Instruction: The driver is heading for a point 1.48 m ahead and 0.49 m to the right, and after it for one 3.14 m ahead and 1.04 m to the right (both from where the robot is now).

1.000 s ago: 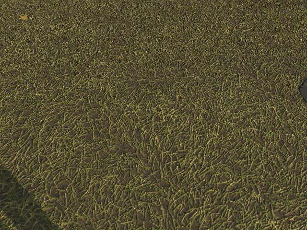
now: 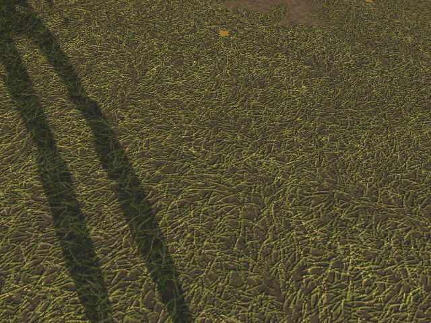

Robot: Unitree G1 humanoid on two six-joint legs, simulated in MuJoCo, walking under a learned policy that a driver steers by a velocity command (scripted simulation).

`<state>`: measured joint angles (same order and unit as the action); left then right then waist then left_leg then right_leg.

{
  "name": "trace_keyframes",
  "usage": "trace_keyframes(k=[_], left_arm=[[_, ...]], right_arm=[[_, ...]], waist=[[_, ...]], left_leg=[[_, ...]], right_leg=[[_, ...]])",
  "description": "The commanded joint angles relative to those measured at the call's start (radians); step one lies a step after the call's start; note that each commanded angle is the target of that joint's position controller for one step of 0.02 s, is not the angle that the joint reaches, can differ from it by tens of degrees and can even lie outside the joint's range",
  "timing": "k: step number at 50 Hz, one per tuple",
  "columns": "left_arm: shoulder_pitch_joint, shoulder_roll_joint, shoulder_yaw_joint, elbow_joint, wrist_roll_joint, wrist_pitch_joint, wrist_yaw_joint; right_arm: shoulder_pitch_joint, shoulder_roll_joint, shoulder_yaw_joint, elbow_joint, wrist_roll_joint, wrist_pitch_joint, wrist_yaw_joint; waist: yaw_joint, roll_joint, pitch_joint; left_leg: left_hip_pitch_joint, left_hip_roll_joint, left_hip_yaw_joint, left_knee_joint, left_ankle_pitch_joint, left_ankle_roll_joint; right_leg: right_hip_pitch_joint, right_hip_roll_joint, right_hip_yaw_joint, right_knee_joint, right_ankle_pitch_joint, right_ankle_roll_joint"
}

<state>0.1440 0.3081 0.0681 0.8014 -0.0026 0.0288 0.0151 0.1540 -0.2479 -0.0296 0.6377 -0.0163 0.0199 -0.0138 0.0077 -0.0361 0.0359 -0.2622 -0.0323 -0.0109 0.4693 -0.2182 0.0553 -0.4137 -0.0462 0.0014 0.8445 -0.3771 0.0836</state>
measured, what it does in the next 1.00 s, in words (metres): walks ahead: right foot, then right foot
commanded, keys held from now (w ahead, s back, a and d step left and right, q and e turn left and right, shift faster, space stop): no key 0.22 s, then w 0.78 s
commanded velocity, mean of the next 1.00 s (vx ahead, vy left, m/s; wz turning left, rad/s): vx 0.28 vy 0.00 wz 0.04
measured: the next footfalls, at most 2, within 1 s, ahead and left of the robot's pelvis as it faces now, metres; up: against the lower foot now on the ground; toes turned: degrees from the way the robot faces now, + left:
right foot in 0.10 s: +0.04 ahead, -0.15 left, +0.00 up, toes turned +0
right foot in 0.90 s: +0.42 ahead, -0.15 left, +0.00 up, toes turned -1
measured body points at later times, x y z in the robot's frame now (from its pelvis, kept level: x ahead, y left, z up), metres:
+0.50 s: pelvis +0.05 +0.00 -0.01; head +0.06 +0.01 +0.44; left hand +0.12 +0.26 -0.15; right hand +0.14 -0.28 -0.12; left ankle +0.02 +0.09 -0.74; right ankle +0.00 -0.15 -0.74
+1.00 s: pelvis +0.29 -0.06 -0.02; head +0.32 -0.07 +0.43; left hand +0.47 +0.19 -0.11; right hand +0.29 -0.33 -0.15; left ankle +0.12 +0.08 -0.65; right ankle +0.38 -0.15 -0.74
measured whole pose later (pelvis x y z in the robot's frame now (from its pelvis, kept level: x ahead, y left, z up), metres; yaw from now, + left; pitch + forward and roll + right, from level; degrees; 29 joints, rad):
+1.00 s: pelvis +0.29 -0.06 -0.02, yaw +0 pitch +1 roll +0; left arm 0.07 0.27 0.04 0.79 -0.01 -0.08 -0.04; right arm 0.39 -0.27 -0.05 0.88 0.03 -0.07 -0.01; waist -0.03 0.02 0.05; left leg -0.26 0.02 -0.06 1.14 -0.43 0.02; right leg -0.42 0.04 -0.06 0.55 -0.15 -0.07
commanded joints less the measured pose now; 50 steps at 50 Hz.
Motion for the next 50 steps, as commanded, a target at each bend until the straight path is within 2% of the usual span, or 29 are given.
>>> trace_keyframes(k=[1,4,5,6,7,9,11,12,14,16,20,21,23,24,25,26,28,29,31,35,40,43,44,45,46,47,48,49,50], left_arm=[[-0.041,0.064,0.004,-0.066,-0.004,-0.012,-0.002],[0.015,0.051,-0.005,-0.037,0.007,-0.020,-0.007],[0.027,0.078,-0.004,-0.032,0.023,-0.025,-0.006],[0.029,0.146,0.009,-0.032,0.025,-0.025,-0.002],[0.000,0.140,0.013,-0.014,0.011,-0.026,-0.005],[-0.021,0.070,-0.005,-0.013,0.016,-0.036,-0.011],[-0.022,0.065,-0.010,0.000,0.016,-0.049,-0.010],[0.002,0.061,-0.013,0.015,0.015,-0.052,-0.007],[0.030,0.083,-0.006,0.029,0.003,-0.048,0.000],[0.048,0.092,-0.005,0.024,-0.004,-0.055,0.009],[0.105,0.145,0.012,0.040,-0.019,-0.078,0.010],[0.082,0.140,0.011,0.032,-0.024,-0.079,0.006],[-0.022,0.097,-0.001,-0.005,-0.028,-0.079,-0.003],[-0.064,0.045,-0.017,-0.031,-0.023,-0.090,-0.005],[-0.084,0.034,-0.020,-0.064,-0.015,-0.113,-0.004],[-0.090,0.077,-0.008,-0.070,-0.019,-0.128,-0.003],[-0.042,0.066,-0.008,-0.050,-0.042,-0.140,-0.019],[-0.060,0.057,-0.009,-0.051,-0.037,-0.140,-0.029],[-0.090,0.034,-0.011,-0.057,-0.026,-0.135,-0.048],[-0.205,-0.031,-0.039,-0.099,-0.012,-0.128,-0.071],[-0.280,0.026,-0.030,-0.140,-0.025,-0.125,-0.072],[-0.179,0.082,-0.003,-0.121,-0.019,-0.126,-0.067],[-0.038,0.114,0.019,-0.078,-0.020,-0.122,-0.059],[0.132,0.151,0.037,-0.032,-0.019,-0.116,-0.047],[0.265,0.252,0.058,-0.011,0.007,-0.110,-0.038],[0.275,0.198,0.041,0.003,-0.003,-0.111,-0.047],[0.178,0.138,0.024,-0.004,-0.013,-0.113,-0.048],[0.104,0.105,0.015,-0.017,-0.011,-0.115,-0.047],[0.043,0.082,0.007,-0.022,-0.001,-0.121,-0.049]], right_arm=[[-0.006,-0.159,-0.045,-0.034,0.000,-0.008,0.000],[-0.026,-0.124,-0.030,-0.001,0.017,-0.010,0.007],[0.006,-0.107,-0.024,0.013,0.011,-0.019,0.008],[0.041,-0.107,-0.024,0.018,-0.006,-0.029,0.015],[0.047,-0.103,-0.026,0.025,-0.008,-0.033,0.016],[-0.036,-0.122,-0.032,0.028,-0.005,-0.025,0.009],[-0.034,-0.109,-0.031,0.036,-0.003,-0.009,0.001],[-0.017,-0.101,-0.032,0.048,-0.002,-0.005,-0.002],[-0.002,-0.110,-0.040,0.060,0.008,-0.002,-0.007],[0.008,-0.101,-0.042,0.062,0.019,-0.020,-0.007],[0.009,-0.060,-0.042,0.063,0.037,-0.083,0.012],[0.028,-0.064,-0.044,0.071,0.040,-0.092,0.016],[0.158,-0.092,-0.059,0.129,0.040,-0.102,0.021],[0.244,-0.144,-0.076,0.159,0.036,-0.106,0.018],[0.341,-0.236,-0.103,0.176,0.035,-0.109,0.025],[0.370,-0.208,-0.093,0.175,0.023,-0.116,0.029],[0.327,-0.148,-0.072,0.161,0.016,-0.124,0.025],[0.309,-0.134,-0.064,0.162,0.018,-0.120,0.025],[0.300,-0.094,-0.046,0.168,0.019,-0.105,0.023],[0.297,-0.135,-0.048,0.172,0.026,-0.091,0.000],[0.332,-0.172,-0.059,0.209,0.037,-0.100,-0.004],[0.308,-0.192,-0.068,0.216,0.033,-0.088,-0.004],[0.299,-0.188,-0.066,0.215,0.028,-0.078,-0.006],[0.298,-0.173,-0.057,0.204,0.019,-0.073,-0.010],[0.406,-0.054,-0.024,0.178,0.008,-0.084,-0.002],[0.427,-0.037,-0.014,0.200,0.031,-0.107,0.005],[0.310,-0.140,-0.043,0.172,0.063,-0.123,0.010],[0.218,-0.160,-0.046,0.145,0.071,-0.130,0.009],[0.181,-0.150,-0.047,0.141,0.056,-0.130,0.003]], waist=[[-0.032,0.178,-0.114],[0.016,0.143,-0.093],[0.006,0.104,-0.110],[-0.039,-0.002,-0.117],[-0.056,-0.086,-0.108],[-0.012,-0.046,-0.075],[-0.010,-0.040,-0.057],[-0.009,-0.032,-0.075],[-0.002,-0.022,-0.025],[0.007,-0.029,0.052],[0.005,-0.141,0.079],[-0.012,-0.135,0.085],[-0.086,-0.080,0.061],[-0.109,0.058,0.040],[-0.133,0.279,0.001],[-0.139,0.268,-0.003],[-0.084,0.128,-0.010],[-0.074,0.093,0.013],[-0.063,0.114,0.021],[-0.079,0.105,0.052],[-0.069,0.143,0.092],[0.007,0.162,0.000],[0.079,0.160,-0.088],[0.151,0.141,-0.192],[0.117,-0.108,-0.365],[0.109,-0.232,-0.468],[0.104,-0.150,-0.263],[0.078,-0.075,-0.144],[0.037,-0.009,-0.073]], left_leg=[[0.116,0.251,-0.217,-0.104,0.348,0.185],[0.062,0.212,-0.216,-0.083,0.256,0.131],[0.029,0.179,-0.205,-0.076,0.180,0.082],[-0.005,0.115,-0.152,-0.046,0.081,0.039],[0.034,0.062,-0.088,-0.062,0.025,0.002],[0.075,0.056,-0.074,-0.029,0.033,-0.014],[0.073,0.061,-0.082,-0.030,0.076,-0.005],[0.077,0.050,-0.071,-0.031,-0.011,0.000],[0.005,0.020,-0.050,-0.006,-0.293,0.016],[-0.103,0.017,-0.049,0.025,-0.411,0.028],[-0.173,0.011,0.039,0.187,-0.211,0.021],[-0.118,0.021,0.033,0.142,-0.199,0.035],[0.110,0.032,-0.002,-0.005,-0.153,0.062],[0.231,0.120,-0.186,-0.098,-0.209,0.104],[0.403,0.291,-0.499,-0.220,-0.160,0.197],[0.476,0.382,-0.644,-0.245,-0.024,0.267],[0.518,0.365,-0.510,-0.218,0.052,0.237],[0.501,0.347,-0.433,-0.237,0.113,0.210],[0.435,0.287,-0.292,-0.276,0.244,0.159],[0.252,0.209,-0.122,-0.340,0.269,0.140],[0.237,0.261,-0.093,-0.367,0.255,0.118],[0.332,0.274,-0.057,-0.195,0.650,0.078],[0.307,0.240,-0.024,-0.027,0.785,0.055],[0.152,0.203,-0.006,0.200,0.695,0.023],[-0.211,0.061,0.017,0.621,0.183,-0.040],[-0.365,-0.032,-0.113,0.830,-0.338,-0.048],[-0.477,0.036,-0.131,0.903,-0.293,-0.030],[-0.479,0.089,-0.095,0.874,-0.201,-0.012],[-0.432,0.134,-0.076,0.810,-0.124,-0.011]], right_leg=[[0.061,-0.005,0.005,-0.148,-0.009,-0.004],[0.218,0.002,-0.002,-0.452,0.237,-0.036],[0.303,-0.038,0.051,-0.475,0.375,-0.056],[0.341,-0.100,0.095,-0.424,0.518,-0.088],[0.255,-0.087,0.082,-0.407,0.352,-0.125],[0.180,-0.060,0.073,-0.443,0.219,-0.109],[0.175,-0.047,0.062,-0.445,0.223,-0.091],[0.182,-0.037,0.052,-0.447,0.131,-0.092],[0.139,-0.025,0.058,-0.447,-0.157,-0.124],[0.107,-0.059,0.124,-0.480,-0.332,-0.168],[0.171,-0.255,0.408,-0.628,-0.400,-0.294],[0.135,-0.253,0.398,-0.625,-0.348,-0.293],[0.019,-0.146,0.230,-0.523,-0.169,-0.221],[-0.085,-0.036,0.080,-0.311,-0.017,-0.153],[-0.257,0.068,-0.041,-0.019,0.027,-0.095],[-0.410,0.066,0.034,0.188,-0.165,-0.094],[-0.517,-0.012,0.077,0.331,-0.082,-0.143],[-0.539,-0.040,0.067,0.307,-0.014,-0.153],[-0.475,-0.066,0.034,0.209,0.086,-0.144],[-0.299,-0.019,-0.042,-0.093,0.295,-0.084],[-0.153,0.015,-0.027,-0.295,0.412,-0.111],[-0.005,0.059,-0.051,-0.311,0.343,-0.167],[0.173,0.089,-0.074,-0.312,0.327,-0.194],[0.439,0.030,-0.012,-0.281,0.317,-0.230],[0.819,-0.251,0.424,-0.313,0.154,-0.371],[0.861,-0.351,0.814,-0.550,-0.085,-0.441],[0.706,-0.312,0.708,-0.596,-0.177,-0.382],[0.539,-0.278,0.556,-0.612,-0.118,-0.346],[0.380,-0.238,0.441,-0.637,0.003,-0.328]])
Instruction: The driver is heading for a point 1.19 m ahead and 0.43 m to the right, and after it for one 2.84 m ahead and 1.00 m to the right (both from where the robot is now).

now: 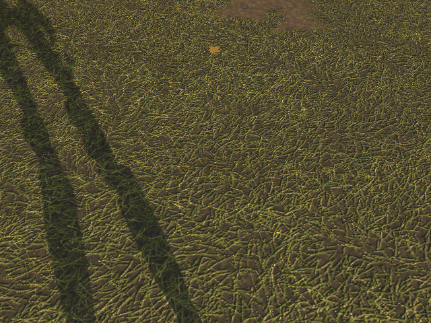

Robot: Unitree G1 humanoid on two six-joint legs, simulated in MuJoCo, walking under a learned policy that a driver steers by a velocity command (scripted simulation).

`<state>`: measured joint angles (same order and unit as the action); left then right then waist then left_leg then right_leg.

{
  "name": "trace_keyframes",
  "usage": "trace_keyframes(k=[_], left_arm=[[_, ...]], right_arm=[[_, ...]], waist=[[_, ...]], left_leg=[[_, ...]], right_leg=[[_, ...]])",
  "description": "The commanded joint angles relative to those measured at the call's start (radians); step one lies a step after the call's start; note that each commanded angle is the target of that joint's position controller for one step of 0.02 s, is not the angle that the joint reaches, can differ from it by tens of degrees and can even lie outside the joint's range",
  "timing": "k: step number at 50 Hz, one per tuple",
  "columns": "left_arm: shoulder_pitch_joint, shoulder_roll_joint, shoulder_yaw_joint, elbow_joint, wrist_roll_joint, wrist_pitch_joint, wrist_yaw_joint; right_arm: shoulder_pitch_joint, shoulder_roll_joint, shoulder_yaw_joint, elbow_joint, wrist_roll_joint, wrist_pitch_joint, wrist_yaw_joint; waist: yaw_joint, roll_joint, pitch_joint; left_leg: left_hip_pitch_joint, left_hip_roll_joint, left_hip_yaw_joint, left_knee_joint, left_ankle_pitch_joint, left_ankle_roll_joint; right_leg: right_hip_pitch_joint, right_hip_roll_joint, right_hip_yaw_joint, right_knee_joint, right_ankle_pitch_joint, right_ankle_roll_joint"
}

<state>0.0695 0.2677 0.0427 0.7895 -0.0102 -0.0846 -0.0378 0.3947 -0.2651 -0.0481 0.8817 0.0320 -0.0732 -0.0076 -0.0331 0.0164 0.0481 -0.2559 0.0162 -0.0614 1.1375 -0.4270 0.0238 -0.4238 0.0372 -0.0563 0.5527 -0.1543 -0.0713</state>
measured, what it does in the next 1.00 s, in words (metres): walks ahead, turning right: left foot, then right foot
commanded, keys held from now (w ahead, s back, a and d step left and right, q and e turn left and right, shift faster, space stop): w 0.28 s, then w+e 0.72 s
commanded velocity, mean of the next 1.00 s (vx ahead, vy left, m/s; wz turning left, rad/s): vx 0.49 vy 0.00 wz -0.30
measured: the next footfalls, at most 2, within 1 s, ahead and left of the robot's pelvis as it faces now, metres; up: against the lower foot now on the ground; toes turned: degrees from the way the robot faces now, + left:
left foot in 0.44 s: +0.44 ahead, +0.16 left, +0.00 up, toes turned +0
right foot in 0.98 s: +0.70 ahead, -0.16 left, +0.00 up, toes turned -20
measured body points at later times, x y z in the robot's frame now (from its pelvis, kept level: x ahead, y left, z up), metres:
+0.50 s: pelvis +0.30 +0.05 +0.00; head +0.32 +0.05 +0.45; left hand +0.27 +0.28 -0.15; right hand +0.49 -0.19 -0.09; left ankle +0.40 +0.15 -0.73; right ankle +0.10 -0.08 -0.70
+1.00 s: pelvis +0.58 -0.03 -0.01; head +0.59 -0.03 +0.44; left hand +0.84 +0.14 -0.11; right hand +0.46 -0.24 -0.16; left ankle +0.40 +0.16 -0.71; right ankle +0.66 -0.15 -0.73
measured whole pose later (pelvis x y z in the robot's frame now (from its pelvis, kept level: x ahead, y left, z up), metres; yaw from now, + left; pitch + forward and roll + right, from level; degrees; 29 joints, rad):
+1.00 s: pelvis +0.58 -0.03 -0.01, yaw -20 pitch +2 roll +1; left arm 0.08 0.24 0.04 0.82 0.04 -0.09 -0.06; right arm 0.44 -0.21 -0.02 0.99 -0.11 -0.10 0.01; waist -0.03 -0.01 -0.02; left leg 0.16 0.12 0.33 0.39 -0.48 -0.07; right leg -0.54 0.03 -0.03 0.62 -0.10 -0.11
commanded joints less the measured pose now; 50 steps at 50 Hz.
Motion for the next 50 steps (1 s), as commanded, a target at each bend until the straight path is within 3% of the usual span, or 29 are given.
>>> trace_keyframes(k=[1,3,5,9,13,14,15,17,20,21,22,23,24,25,26,27,28,29,31,32,35,37,40,42,45,47,48,49,50], left_arm=[[0.080,0.095,0.026,-0.013,0.021,-0.016,0.001],[0.068,0.086,0.026,-0.002,0.022,-0.027,-0.002],[0.091,0.105,0.030,0.018,0.016,-0.035,0.002],[0.166,0.140,0.035,0.048,0.009,-0.029,0.024],[0.256,0.166,0.037,0.081,-0.005,-0.019,0.033],[0.368,0.011,-0.020,0.131,0.133,-0.040,-0.022],[0.402,0.022,-0.014,0.145,0.125,-0.047,-0.050],[0.361,0.085,-0.006,0.125,0.094,-0.045,-0.065],[0.375,0.127,0.000,0.133,0.080,-0.024,-0.058],[0.356,0.151,0.007,0.131,0.077,-0.019,-0.054],[0.351,0.171,0.013,0.131,0.085,-0.020,-0.052],[0.344,0.127,0.003,0.121,0.097,-0.030,-0.052],[0.514,-0.032,-0.043,0.090,0.114,-0.052,-0.054],[0.402,0.018,-0.029,0.098,0.084,-0.054,-0.069],[0.276,0.043,-0.007,0.079,0.065,-0.053,-0.061],[0.244,0.052,0.000,0.080,0.065,-0.055,-0.034],[0.267,0.028,-0.006,0.078,0.086,-0.049,-0.015],[0.247,-0.011,-0.020,0.076,0.097,-0.040,-0.015],[0.245,-0.052,-0.026,0.075,0.088,-0.025,-0.030],[0.228,-0.051,-0.024,0.072,0.078,-0.023,-0.041],[0.147,-0.048,-0.028,0.053,0.068,-0.016,-0.065],[0.088,-0.050,-0.034,0.035,0.064,-0.004,-0.073],[0.048,-0.017,-0.027,0.011,0.067,0.014,-0.066],[0.018,0.014,-0.015,0.000,0.068,0.016,-0.058],[-0.033,0.030,0.000,-0.019,0.068,0.013,-0.049],[-0.023,0.056,0.015,-0.026,0.061,0.000,-0.036],[0.021,0.081,0.027,-0.021,0.045,-0.013,-0.028],[0.118,0.122,0.048,0.001,0.037,-0.029,-0.012],[0.322,0.175,0.071,0.043,0.033,-0.027,0.014]], right_arm=[[-0.049,-0.126,-0.035,-0.096,-0.009,-0.027,-0.009],[-0.002,-0.082,-0.030,-0.076,-0.015,-0.002,-0.011],[-0.043,-0.079,-0.031,-0.092,-0.023,0.010,-0.014],[-0.199,-0.075,-0.025,-0.135,-0.033,-0.002,-0.010],[-0.343,-0.046,-0.008,-0.170,-0.023,-0.015,0.008],[-0.270,0.015,0.035,-0.147,-0.177,0.014,0.054],[-0.284,-0.012,0.022,-0.156,-0.176,0.028,0.067],[-0.379,-0.077,0.011,-0.192,-0.137,0.027,0.060],[-0.460,-0.068,0.028,-0.218,-0.111,0.017,0.041],[-0.438,-0.084,0.024,-0.215,-0.099,0.009,0.040],[-0.367,-0.121,0.012,-0.197,-0.081,-0.003,0.038],[-0.185,-0.174,-0.003,-0.154,-0.070,-0.018,0.036],[0.087,-0.207,-0.002,-0.091,-0.071,-0.016,0.031],[0.261,-0.154,0.004,-0.032,-0.108,-0.012,0.015],[0.204,-0.164,-0.007,-0.008,-0.110,-0.029,0.008],[0.062,-0.126,-0.001,-0.027,-0.092,-0.034,-0.003],[-0.007,-0.060,0.021,-0.038,-0.083,-0.031,-0.011],[-0.066,-0.004,0.036,-0.058,-0.082,-0.033,-0.015],[-0.098,0.023,0.041,-0.077,-0.093,-0.039,-0.018],[-0.098,0.013,0.035,-0.075,-0.097,-0.046,-0.019],[-0.053,-0.014,0.026,-0.047,-0.128,-0.057,-0.014],[-0.014,-0.033,0.022,-0.019,-0.133,-0.057,-0.004],[0.000,-0.057,0.019,0.012,-0.130,-0.061,0.021],[0.004,-0.070,0.016,0.023,-0.130,-0.060,0.029],[0.052,-0.098,0.003,0.056,-0.122,-0.042,0.024],[0.073,-0.124,-0.012,0.070,-0.123,-0.034,0.014],[0.060,-0.140,-0.017,0.067,-0.124,-0.031,0.011],[0.071,-0.134,-0.010,0.065,-0.141,-0.035,0.013],[0.142,-0.043,0.021,0.043,-0.157,-0.048,0.016]], waist=[[0.038,-0.077,-0.067],[0.001,-0.102,-0.064],[-0.003,-0.085,-0.030],[0.041,-0.049,0.005],[0.102,-0.043,0.022],[0.084,-0.086,-0.001],[0.090,-0.087,0.031],[0.093,-0.051,0.020],[0.101,-0.065,0.022],[0.064,-0.059,0.009],[0.021,-0.060,-0.044],[-0.051,-0.011,-0.202],[-0.069,0.261,-0.549],[-0.158,0.183,-0.484],[-0.141,0.122,-0.198],[-0.082,0.100,-0.061],[-0.026,0.082,-0.086],[-0.002,0.055,-0.074],[0.036,0.048,-0.078],[0.038,0.044,-0.059],[0.027,0.028,-0.033],[0.014,0.023,-0.026],[0.028,0.048,-0.010],[0.028,0.029,0.005],[0.018,0.043,0.019],[0.036,0.070,0.017],[0.072,0.061,-0.006],[0.100,0.052,-0.086],[0.117,-0.071,-0.308]], left_leg=[[-0.368,0.120,-0.035,0.082,0.136,0.022],[-0.289,0.139,-0.030,0.036,0.172,0.013],[-0.328,0.149,-0.019,-0.029,0.224,-0.006],[-0.419,0.146,-0.003,-0.286,0.450,-0.035],[-0.372,0.101,0.041,-0.504,0.572,-0.036],[-0.418,0.088,0.019,-0.468,0.545,-0.019],[-0.487,0.104,-0.012,-0.478,0.498,-0.005],[-0.471,0.085,0.011,-0.552,0.435,0.015],[-0.342,0.042,0.060,-0.624,0.350,0.040],[-0.227,0.014,0.097,-0.667,0.380,0.060],[-0.029,-0.007,0.111,-0.643,0.428,0.089],[0.267,0.043,0.073,-0.558,0.543,0.170],[0.867,0.335,-0.356,-0.629,0.506,0.418],[0.852,0.415,-0.594,-0.789,0.367,0.380],[0.576,0.376,-0.456,-0.841,0.179,0.257],[0.339,0.351,-0.308,-0.882,0.109,0.219],[0.240,0.326,-0.228,-0.920,0.183,0.211],[0.181,0.316,-0.160,-0.943,0.303,0.212],[0.147,0.300,-0.051,-1.002,0.403,0.214],[0.135,0.286,0.007,-1.026,0.421,0.211],[0.136,0.260,0.157,-1.046,0.577,0.207],[0.133,0.251,0.224,-1.046,0.672,0.203],[0.177,0.272,0.264,-1.024,0.740,0.194],[0.256,0.280,0.279,-1.003,0.756,0.173],[0.396,0.303,0.301,-0.953,0.792,0.155],[0.451,0.309,0.327,-0.859,0.958,0.139],[0.421,0.292,0.360,-0.764,1.061,0.121],[0.309,0.253,0.378,-0.606,1.098,0.086],[-0.029,0.178,0.363,-0.317,0.852,-0.002]], right_leg=[[0.289,-0.278,0.413,-0.367,-0.132,-0.155],[0.191,-0.244,0.327,-0.416,-0.064,-0.163],[0.157,-0.239,0.272,-0.453,-0.014,-0.180],[0.218,-0.217,0.192,-0.464,0.097,-0.163],[0.278,-0.210,0.136,-0.453,0.119,-0.137],[0.355,-0.248,0.160,-0.423,0.115,-0.199],[0.430,-0.281,0.194,-0.410,0.133,-0.214],[0.474,-0.279,0.201,-0.388,0.142,-0.201],[0.491,-0.289,0.223,-0.354,0.191,-0.175],[0.459,-0.276,0.216,-0.304,0.319,-0.160],[0.382,-0.231,0.190,-0.213,0.485,-0.123],[0.275,-0.135,0.122,0.014,0.492,-0.048],[-0.119,0.043,0.088,0.371,0.018,0.036],[-0.297,0.062,0.137,0.628,-0.404,0.025],[-0.384,-0.016,0.191,0.765,-0.326,-0.014],[-0.374,-0.093,0.161,0.766,-0.246,-0.026],[-0.290,-0.131,0.168,0.699,-0.191,-0.038],[-0.247,-0.153,0.167,0.687,-0.140,-0.030],[-0.214,-0.166,0.154,0.636,-0.124,-0.017],[-0.232,-0.170,0.141,0.590,-0.090,-0.009],[-0.279,-0.175,0.095,0.404,0.098,0.014],[-0.252,-0.162,0.065,0.275,0.181,0.017],[-0.232,-0.139,0.071,0.190,0.226,0.004],[-0.256,-0.126,0.081,0.128,0.225,-0.007],[-0.265,-0.086,0.054,0.065,0.107,-0.024],[-0.200,-0.030,0.007,0.028,0.024,-0.046],[-0.086,0.019,-0.028,-0.012,0.069,-0.070],[0.138,0.061,-0.025,0.042,0.139,-0.108],[0.619,-0.026,0.186,0.118,0.154,-0.237]])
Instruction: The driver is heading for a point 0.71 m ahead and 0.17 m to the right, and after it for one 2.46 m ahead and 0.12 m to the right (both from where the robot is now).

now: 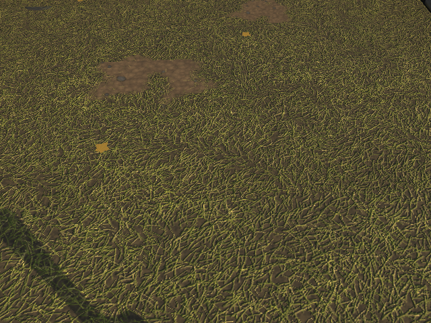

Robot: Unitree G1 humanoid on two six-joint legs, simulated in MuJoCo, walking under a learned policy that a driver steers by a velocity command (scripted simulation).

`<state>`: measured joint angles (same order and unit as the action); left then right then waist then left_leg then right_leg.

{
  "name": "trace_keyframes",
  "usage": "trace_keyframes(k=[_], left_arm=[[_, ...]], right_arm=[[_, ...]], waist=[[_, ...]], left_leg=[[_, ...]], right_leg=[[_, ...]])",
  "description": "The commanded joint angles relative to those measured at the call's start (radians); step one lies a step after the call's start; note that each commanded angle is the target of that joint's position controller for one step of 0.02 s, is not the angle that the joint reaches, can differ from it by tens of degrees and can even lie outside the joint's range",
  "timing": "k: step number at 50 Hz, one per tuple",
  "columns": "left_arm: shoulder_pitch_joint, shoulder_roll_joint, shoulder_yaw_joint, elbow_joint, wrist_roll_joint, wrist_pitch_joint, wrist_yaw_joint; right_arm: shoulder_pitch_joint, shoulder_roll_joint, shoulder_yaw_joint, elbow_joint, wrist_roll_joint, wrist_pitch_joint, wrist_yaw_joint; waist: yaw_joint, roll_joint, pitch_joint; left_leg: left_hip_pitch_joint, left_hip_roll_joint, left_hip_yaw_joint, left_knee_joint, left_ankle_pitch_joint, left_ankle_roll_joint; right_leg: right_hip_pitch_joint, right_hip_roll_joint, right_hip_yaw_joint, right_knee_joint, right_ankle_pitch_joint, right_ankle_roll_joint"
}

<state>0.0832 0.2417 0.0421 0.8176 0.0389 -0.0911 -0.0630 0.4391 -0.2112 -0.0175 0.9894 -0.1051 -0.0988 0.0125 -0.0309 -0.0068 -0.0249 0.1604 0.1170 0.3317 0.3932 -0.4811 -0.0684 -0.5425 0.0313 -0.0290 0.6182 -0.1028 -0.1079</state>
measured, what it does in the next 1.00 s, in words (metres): goes down, turning right: left foot, then right foot 0.17 m lower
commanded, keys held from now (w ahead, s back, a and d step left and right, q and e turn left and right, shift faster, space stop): w+e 0.72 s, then e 0.08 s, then no key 0.02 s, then q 0.18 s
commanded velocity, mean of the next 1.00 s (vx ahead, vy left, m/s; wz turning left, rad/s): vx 0.44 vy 0.00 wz -0.52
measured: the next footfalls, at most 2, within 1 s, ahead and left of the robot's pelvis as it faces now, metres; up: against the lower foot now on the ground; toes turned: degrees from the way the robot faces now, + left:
left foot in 0.36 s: +0.27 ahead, +0.10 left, +0.00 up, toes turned -13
right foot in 0.76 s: +0.53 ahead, -0.27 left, -0.17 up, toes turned -34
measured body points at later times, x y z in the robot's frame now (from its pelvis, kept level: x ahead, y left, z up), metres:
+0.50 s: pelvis +0.27 -0.02 -0.03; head +0.26 -0.03 +0.42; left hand +0.48 +0.18 -0.13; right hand +0.18 -0.25 -0.17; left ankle +0.23 +0.11 -0.71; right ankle +0.24 -0.13 -0.62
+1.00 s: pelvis +0.51 -0.17 -0.15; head +0.57 -0.20 +0.29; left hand +0.66 +0.03 -0.30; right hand +0.45 -0.42 -0.29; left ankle +0.65 -0.08 -0.84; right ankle +0.50 -0.25 -0.88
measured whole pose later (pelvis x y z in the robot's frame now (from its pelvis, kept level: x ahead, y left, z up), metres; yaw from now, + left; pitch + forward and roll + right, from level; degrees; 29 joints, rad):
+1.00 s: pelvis +0.51 -0.17 -0.15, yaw -30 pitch +1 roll -2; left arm 0.27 0.20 0.02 0.95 0.03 -0.05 -0.01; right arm 0.20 -0.24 -0.01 0.88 -0.03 -0.03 0.00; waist -0.01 0.05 0.13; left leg -0.59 0.11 -0.02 0.93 -0.29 -0.03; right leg -0.31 0.08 -0.11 0.52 -0.23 -0.09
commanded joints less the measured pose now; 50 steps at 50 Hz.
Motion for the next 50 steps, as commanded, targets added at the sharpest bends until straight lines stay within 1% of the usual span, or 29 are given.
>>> trace_keyframes(k=[1,3,7,10,12,13,16,18,19,20,21,24,27,29,31,33,34,35,36,37,38,39,40,41,44,46,48,49,50], left_arm=[[0.544,0.235,0.075,0.079,0.003,-0.008,0.057],[0.549,0.224,0.090,0.129,0.006,-0.044,0.043],[0.238,0.037,0.004,0.068,0.002,-0.054,0.015],[0.168,0.099,0.012,0.010,0.008,-0.063,0.010],[0.209,0.134,0.022,0.012,0.031,-0.048,0.002],[0.212,0.124,0.014,-0.001,0.066,-0.046,0.004],[0.151,0.154,0.026,-0.064,0.047,-0.063,0.012],[-0.004,0.148,0.033,-0.153,0.040,-0.090,-0.024],[0.127,-0.026,-0.007,-0.107,0.030,-0.100,-0.061],[0.344,-0.023,-0.001,-0.089,0.026,-0.095,-0.068],[0.382,0.038,0.007,-0.066,0.030,-0.065,-0.048],[0.207,0.029,-0.026,-0.080,0.089,0.016,0.024],[0.200,-0.001,-0.049,-0.060,0.086,-0.007,-0.045],[-0.038,0.042,-0.050,-0.106,0.098,-0.024,-0.065],[-0.191,0.046,-0.053,-0.110,0.041,-0.014,-0.057],[-0.211,0.047,-0.036,-0.169,-0.179,0.027,-0.039],[-0.175,0.059,-0.028,-0.159,-0.174,0.037,-0.036],[-0.108,0.035,-0.024,-0.078,-0.070,0.064,-0.010],[0.072,0.123,-0.028,-0.037,0.148,0.065,-0.020],[0.151,0.141,0.004,-0.009,0.160,0.063,-0.014],[0.317,0.209,0.038,0.048,0.101,0.036,0.005],[0.418,0.181,0.054,0.141,0.016,0.057,0.019],[0.481,0.253,0.064,0.133,-0.013,0.058,0.027],[0.464,0.220,0.064,0.085,-0.058,0.063,0.039],[0.262,0.120,0.023,0.051,-0.041,0.056,0.095],[0.184,0.073,0.001,0.057,-0.027,0.037,0.100],[0.144,0.060,-0.003,0.064,-0.016,0.020,0.084],[0.022,0.100,-0.005,-0.007,0.022,-0.017,-0.004],[0.100,0.067,0.009,0.062,-0.023,-0.008,0.037]], right_arm=[[0.046,-0.058,0.022,-0.101,-0.037,-0.033,0.037],[-0.257,-0.091,0.009,-0.164,0.051,-0.037,0.055],[-0.195,-0.038,0.033,-0.193,0.012,-0.016,-0.027],[-0.206,-0.092,0.025,-0.224,0.017,0.012,-0.033],[-0.260,-0.011,0.057,-0.259,0.022,0.022,-0.011],[-0.169,-0.005,0.063,-0.242,0.002,0.015,0.006],[0.053,-0.117,0.015,-0.240,-0.004,0.002,0.004],[0.427,-0.173,-0.024,-0.156,0.007,-0.009,-0.029],[0.415,-0.197,-0.018,-0.149,0.017,-0.013,-0.031],[0.185,-0.235,-0.001,-0.232,0.026,-0.026,0.014],[-0.011,-0.193,0.000,-0.254,0.030,-0.025,0.038],[-0.248,0.079,0.081,-0.276,0.043,-0.030,0.011],[-0.063,-0.048,0.057,-0.186,0.010,-0.035,-0.047],[0.232,0.002,0.075,-0.093,0.046,-0.056,-0.092],[0.294,-0.052,0.066,-0.058,0.056,-0.051,-0.072],[0.083,-0.223,-0.012,-0.086,0.149,-0.032,-0.053],[0.053,-0.191,-0.011,-0.079,0.148,-0.024,-0.047],[0.105,-0.128,-0.008,-0.049,0.075,-0.010,-0.022],[0.160,-0.120,0.034,-0.030,-0.011,-0.030,0.014],[0.142,-0.125,0.023,0.008,0.014,-0.018,0.026],[0.129,-0.128,0.030,0.013,0.001,-0.002,0.045],[0.099,-0.188,-0.034,0.001,0.117,0.033,-0.013],[0.217,-0.123,-0.023,-0.036,0.137,0.046,-0.034],[0.140,-0.158,-0.015,-0.096,0.132,0.044,-0.050],[0.033,-0.068,-0.003,-0.112,0.098,0.046,-0.031],[0.038,-0.045,-0.002,-0.080,0.068,0.097,-0.033],[0.066,-0.027,0.007,-0.063,0.089,0.102,-0.026],[0.073,-0.035,0.021,-0.087,0.034,0.068,0.035],[0.037,-0.050,-0.001,-0.051,0.101,0.081,-0.003]], waist=[[0.197,-0.147,-0.377],[0.266,-0.050,-0.044],[0.022,0.003,0.004],[0.000,0.019,0.012],[0.019,-0.016,0.021],[-0.005,-0.036,0.006],[-0.110,0.021,-0.002],[-0.300,0.127,-0.041],[-0.211,0.238,-0.039],[0.027,0.066,-0.072],[0.057,0.102,0.084],[0.082,-0.014,-0.018],[0.036,0.007,0.056],[-0.137,0.042,0.092],[-0.173,0.037,0.115],[-0.060,0.059,0.169],[-0.027,0.085,0.169],[-0.023,0.040,0.209],[0.017,0.064,0.148],[0.062,0.071,0.170],[0.118,-0.020,0.121],[0.199,-0.038,0.063],[0.124,-0.306,-0.134],[0.174,-0.203,-0.349],[0.054,-0.042,-0.184],[-0.015,-0.004,-0.062],[-0.049,-0.048,-0.077],[-0.131,-0.052,-0.040],[-0.036,-0.098,-0.121]], left_leg=[[-0.745,-0.088,-0.111,0.693,0.003,0.025],[-1.082,-0.082,-0.410,0.921,-0.039,0.088],[-0.719,0.004,-0.452,0.799,0.056,0.090],[-0.598,-0.018,-0.384,0.575,0.138,0.051],[-0.428,-0.075,-0.281,0.479,0.278,0.049],[-0.312,-0.072,-0.291,0.649,0.516,0.055],[-0.155,-0.131,-0.268,0.634,0.297,0.048],[0.089,-0.153,-0.286,0.417,0.209,0.109],[0.087,0.112,-0.718,0.213,0.453,0.363],[-0.016,0.355,-1.049,0.114,0.941,0.591],[-0.213,0.488,-1.202,0.050,0.686,0.626],[-0.444,0.189,-0.731,0.101,0.348,0.399],[-0.705,0.059,-0.429,0.155,0.286,0.331],[-0.198,0.051,-0.423,0.293,0.097,0.251],[-0.433,0.023,-0.350,0.246,0.015,0.228],[-0.789,0.070,-0.337,0.189,0.050,0.187],[-0.703,0.069,-0.282,0.247,0.090,0.173],[-0.611,0.070,-0.233,0.307,-0.041,0.159],[-0.444,0.099,-0.310,0.439,0.037,0.150],[-0.354,0.115,-0.330,0.554,0.126,0.127],[-0.439,0.064,-0.255,0.711,0.250,0.082],[-0.668,-0.054,-0.096,1.091,0.110,0.112],[-1.092,-0.102,-0.198,1.478,-0.404,0.065],[-1.144,-0.044,-0.295,1.506,-0.304,0.061],[-0.993,0.015,-0.379,1.020,0.044,0.062],[-0.674,0.013,-0.375,0.768,0.094,0.028],[-0.500,-0.009,-0.369,0.519,0.204,0.047],[-0.454,0.084,-0.428,0.439,0.261,0.008],[-0.375,-0.052,-0.309,0.400,0.365,0.053]], right_leg=[[1.065,-0.203,0.586,-0.126,0.022,-0.336],[0.888,-0.241,0.636,-0.289,-0.138,-0.227],[0.220,-0.200,0.507,-0.360,0.002,-0.245],[0.033,-0.115,0.392,-0.398,-0.017,-0.191],[-0.128,-0.023,0.287,-0.353,-0.043,-0.151],[-0.231,-0.016,0.277,-0.256,0.005,-0.138],[-0.282,-0.015,0.357,0.028,0.220,-0.143],[-0.375,0.055,0.345,0.496,0.298,-0.126],[-0.477,0.196,0.251,0.896,-0.305,-0.052],[-0.563,0.150,0.238,1.043,-0.470,-0.014],[-0.686,0.028,0.304,1.119,-0.393,0.034],[-0.509,-0.123,0.221,0.832,-0.170,0.129],[-0.216,-0.108,0.042,0.722,0.047,0.114],[-0.653,-0.181,0.087,0.307,0.445,0.095],[-0.281,-0.137,-0.052,-0.067,0.647,0.083],[0.144,-0.024,0.044,0.032,0.607,0.063],[0.138,-0.018,0.026,0.006,0.571,0.058],[0.176,-0.028,-0.098,-0.035,0.646,0.072],[0.189,-0.142,-0.011,-0.123,0.634,0.037],[0.227,-0.147,-0.002,-0.242,0.600,0.016],[0.533,-0.082,-0.094,-0.318,0.695,-0.009],[0.765,-0.067,-0.091,-0.194,0.673,0.005],[1.250,-0.335,0.197,0.158,1.374,-0.137],[1.277,-0.417,0.359,0.119,1.400,-0.219],[0.745,-0.418,0.372,-0.164,0.610,-0.231],[0.325,-0.376,0.263,-0.260,0.694,-0.221],[0.208,-0.297,0.113,-0.242,0.749,-0.142],[0.057,-0.321,0.152,-0.310,0.616,-0.187],[0.191,-0.251,0.054,-0.249,0.640,-0.107]])
Keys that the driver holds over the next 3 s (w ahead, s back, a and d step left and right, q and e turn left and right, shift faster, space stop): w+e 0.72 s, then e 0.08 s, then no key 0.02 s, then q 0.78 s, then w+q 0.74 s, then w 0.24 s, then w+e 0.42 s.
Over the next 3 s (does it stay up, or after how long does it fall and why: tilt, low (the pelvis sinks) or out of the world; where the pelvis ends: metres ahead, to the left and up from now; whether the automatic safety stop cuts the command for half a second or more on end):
stays up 1.33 -0.01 -0.32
